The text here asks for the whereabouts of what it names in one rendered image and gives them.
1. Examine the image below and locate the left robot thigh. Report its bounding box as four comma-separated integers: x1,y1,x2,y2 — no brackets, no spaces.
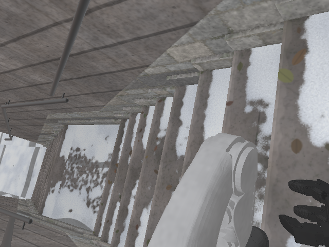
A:
148,133,258,247

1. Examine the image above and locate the left robot foot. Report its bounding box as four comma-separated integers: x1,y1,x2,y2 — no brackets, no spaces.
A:
245,226,269,247

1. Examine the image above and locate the robot right hand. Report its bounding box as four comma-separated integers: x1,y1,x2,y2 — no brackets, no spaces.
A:
279,179,329,247

